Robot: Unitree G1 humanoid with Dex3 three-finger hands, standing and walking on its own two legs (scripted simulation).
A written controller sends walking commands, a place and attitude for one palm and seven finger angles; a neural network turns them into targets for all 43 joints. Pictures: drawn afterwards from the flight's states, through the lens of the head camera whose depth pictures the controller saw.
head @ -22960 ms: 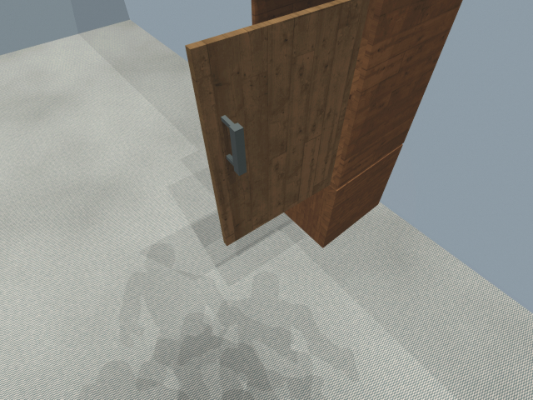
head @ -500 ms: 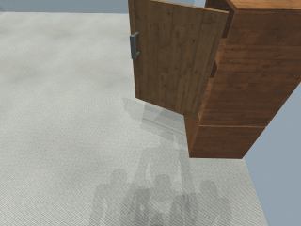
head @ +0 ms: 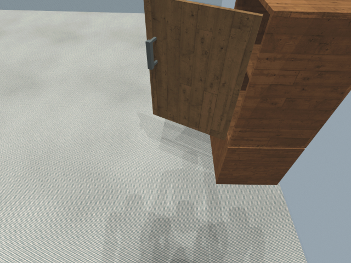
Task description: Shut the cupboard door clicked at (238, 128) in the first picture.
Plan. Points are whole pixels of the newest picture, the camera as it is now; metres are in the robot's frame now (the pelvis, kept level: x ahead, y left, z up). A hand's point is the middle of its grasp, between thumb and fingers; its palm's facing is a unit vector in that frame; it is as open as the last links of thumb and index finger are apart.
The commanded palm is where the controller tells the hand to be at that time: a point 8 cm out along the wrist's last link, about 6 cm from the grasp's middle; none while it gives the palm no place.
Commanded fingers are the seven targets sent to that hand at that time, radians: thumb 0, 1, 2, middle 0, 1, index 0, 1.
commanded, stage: look to check the result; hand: left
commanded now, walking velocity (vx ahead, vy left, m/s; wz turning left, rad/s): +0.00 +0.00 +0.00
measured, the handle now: (152, 53) +0.88 +0.14 +0.04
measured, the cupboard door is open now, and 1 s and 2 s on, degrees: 64 64 64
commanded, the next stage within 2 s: walk to a spot facing it in 0.46 s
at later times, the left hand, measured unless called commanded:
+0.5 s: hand out of the picture +0.01 +0.17 -0.18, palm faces +0.04 -0.98 -0.20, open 7.4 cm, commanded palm none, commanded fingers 0.00 0.90 0.90 -0.20 -0.30 -0.20 -0.30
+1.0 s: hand out of the picture +0.01 +0.21 -0.21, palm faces +0.24 -0.95 -0.22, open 7.4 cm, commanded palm none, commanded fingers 0.00 0.90 0.90 -0.20 -0.30 -0.20 -0.30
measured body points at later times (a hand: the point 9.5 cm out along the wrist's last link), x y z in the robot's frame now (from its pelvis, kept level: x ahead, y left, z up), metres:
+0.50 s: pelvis +0.02 -0.01 +0.00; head +0.02 -0.01 +0.45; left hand +0.01 +0.22 -0.16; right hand +0.03 -0.24 -0.16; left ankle +0.03 +0.09 -0.74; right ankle -0.03 -0.11 -0.74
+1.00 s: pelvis +0.01 +0.02 -0.03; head +0.05 +0.04 +0.42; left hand +0.00 +0.26 -0.19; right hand +0.09 -0.22 -0.17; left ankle +0.03 +0.11 -0.75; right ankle -0.03 -0.11 -0.72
